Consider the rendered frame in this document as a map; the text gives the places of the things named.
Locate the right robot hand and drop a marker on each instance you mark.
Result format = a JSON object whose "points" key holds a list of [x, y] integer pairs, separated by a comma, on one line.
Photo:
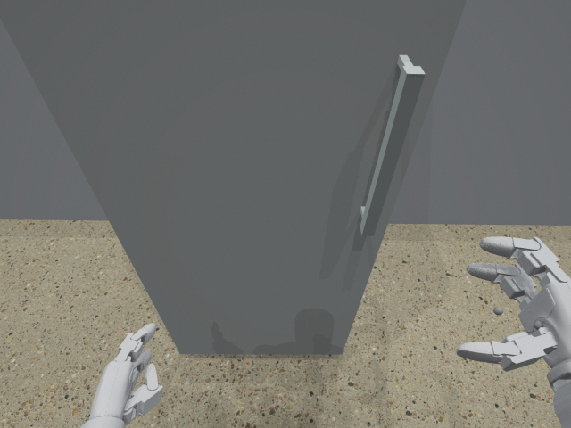
{"points": [[551, 305]]}

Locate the left robot hand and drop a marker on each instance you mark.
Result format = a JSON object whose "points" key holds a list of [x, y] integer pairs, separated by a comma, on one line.
{"points": [[120, 377]]}

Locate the fridge door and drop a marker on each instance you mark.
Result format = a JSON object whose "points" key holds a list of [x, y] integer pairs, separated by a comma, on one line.
{"points": [[231, 144]]}

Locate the right robot forearm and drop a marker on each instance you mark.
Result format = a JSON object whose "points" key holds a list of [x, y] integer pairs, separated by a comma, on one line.
{"points": [[559, 378]]}

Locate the handle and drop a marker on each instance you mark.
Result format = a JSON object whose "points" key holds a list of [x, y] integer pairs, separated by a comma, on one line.
{"points": [[404, 102]]}

